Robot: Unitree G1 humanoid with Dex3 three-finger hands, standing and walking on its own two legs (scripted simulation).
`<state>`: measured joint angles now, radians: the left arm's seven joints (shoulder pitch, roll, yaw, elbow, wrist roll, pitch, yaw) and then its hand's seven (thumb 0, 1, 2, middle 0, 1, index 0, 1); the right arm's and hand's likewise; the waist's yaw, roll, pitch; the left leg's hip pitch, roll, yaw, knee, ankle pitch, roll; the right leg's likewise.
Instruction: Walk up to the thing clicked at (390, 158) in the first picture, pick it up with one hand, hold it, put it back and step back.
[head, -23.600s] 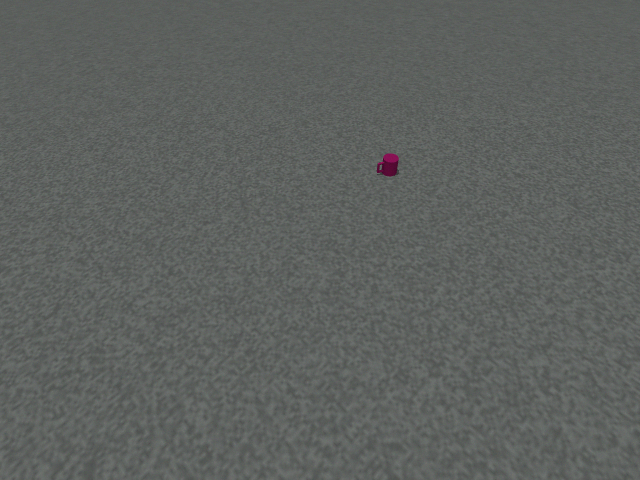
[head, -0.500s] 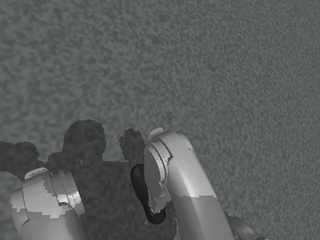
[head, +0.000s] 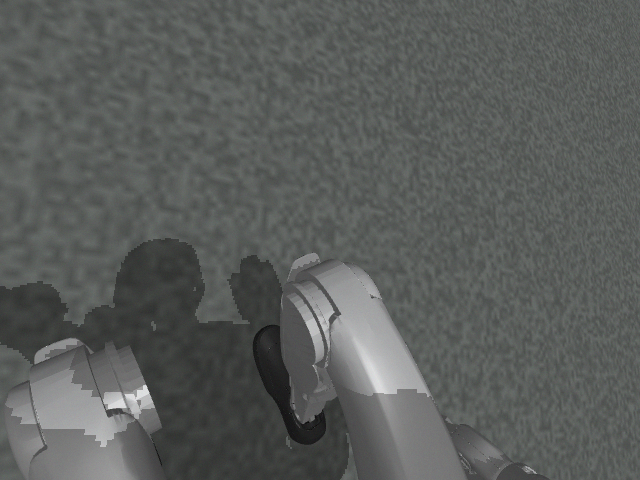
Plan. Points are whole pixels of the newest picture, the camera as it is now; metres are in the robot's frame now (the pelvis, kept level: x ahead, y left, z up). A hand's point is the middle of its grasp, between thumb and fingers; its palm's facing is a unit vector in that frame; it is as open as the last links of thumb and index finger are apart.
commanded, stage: close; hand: left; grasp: from above
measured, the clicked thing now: out of the picture +0.43 +0.35 -0.26
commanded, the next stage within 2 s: settle in 1.20 s
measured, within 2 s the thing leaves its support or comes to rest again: leaves its support in 1.72 s
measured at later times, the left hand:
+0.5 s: hand out of the picture +0.44 +0.33 -0.24, palm faces -0.44 -0.16 -0.88, open 12.2 cm
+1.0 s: hand out of the picture +0.43 +0.34 -0.23, palm faces -0.45 -0.15 -0.88, open 11.0 cm
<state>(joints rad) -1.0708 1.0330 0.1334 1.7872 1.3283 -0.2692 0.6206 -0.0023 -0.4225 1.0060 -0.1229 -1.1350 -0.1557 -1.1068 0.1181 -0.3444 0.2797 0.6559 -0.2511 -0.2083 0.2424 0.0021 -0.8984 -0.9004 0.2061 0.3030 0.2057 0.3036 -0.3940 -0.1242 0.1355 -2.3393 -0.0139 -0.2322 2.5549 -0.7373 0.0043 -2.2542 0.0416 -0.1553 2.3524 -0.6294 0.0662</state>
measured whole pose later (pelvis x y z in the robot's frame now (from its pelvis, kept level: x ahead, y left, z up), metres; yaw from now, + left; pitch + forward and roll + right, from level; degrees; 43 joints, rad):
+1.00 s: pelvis +0.00 +0.00 +0.01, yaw +0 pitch +28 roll -14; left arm -1.09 1.04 0.08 1.80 1.31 -0.27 0.62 0.00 -0.19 0.84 -0.34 -1.02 -0.45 -0.98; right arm 0.12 -0.35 0.30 0.63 -0.24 -0.22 0.23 0.00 -0.90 -0.90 0.21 0.30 0.21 0.30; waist -0.39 -0.13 0.15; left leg -2.32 -0.01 -0.23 2.54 -0.73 0.01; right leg -2.24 0.04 -0.15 2.33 -0.62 0.07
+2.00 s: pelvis +0.01 +0.00 +0.03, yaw +4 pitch +35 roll -12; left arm -0.92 0.81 0.06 1.35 1.19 -0.14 0.35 -0.01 -0.07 0.69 -0.53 -0.84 -0.60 -0.81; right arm 0.14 -0.32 0.12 0.67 -0.15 -0.10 0.23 0.00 -0.91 -0.90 0.21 0.30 0.20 0.30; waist -0.26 0.00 -0.02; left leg -2.32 -0.03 -0.16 2.43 -0.73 0.01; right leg -2.24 0.01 -0.10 2.28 -0.67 0.05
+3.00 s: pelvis +0.00 +0.00 +0.16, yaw +9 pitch +34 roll -7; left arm -0.60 0.63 -0.02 0.83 1.04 -0.09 0.07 -0.01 -0.07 0.68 -0.55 -0.80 -0.64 -0.77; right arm 0.18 -0.28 0.00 0.62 0.00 0.06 0.06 0.01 -0.92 -0.91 0.21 0.30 0.21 0.30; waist -0.13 0.04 -0.19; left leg -1.93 -0.02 -0.08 2.00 -0.67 0.02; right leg -1.88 -0.01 -0.04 1.91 -0.62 0.05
